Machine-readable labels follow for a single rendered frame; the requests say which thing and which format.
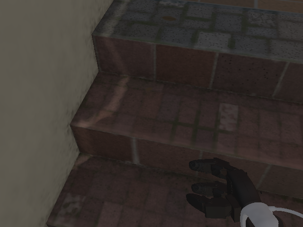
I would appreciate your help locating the right robot hand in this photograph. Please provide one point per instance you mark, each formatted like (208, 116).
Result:
(228, 199)

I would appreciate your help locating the right robot forearm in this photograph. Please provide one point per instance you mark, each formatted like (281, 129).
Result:
(257, 214)

